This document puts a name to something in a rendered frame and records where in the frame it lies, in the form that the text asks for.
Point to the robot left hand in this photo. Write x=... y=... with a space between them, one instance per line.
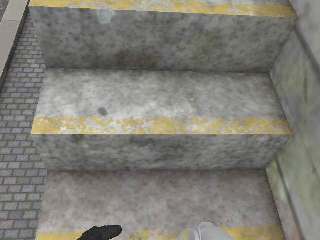
x=102 y=233

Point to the right robot shin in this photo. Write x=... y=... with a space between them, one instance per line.
x=205 y=224

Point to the right robot thigh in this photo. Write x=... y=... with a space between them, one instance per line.
x=208 y=233

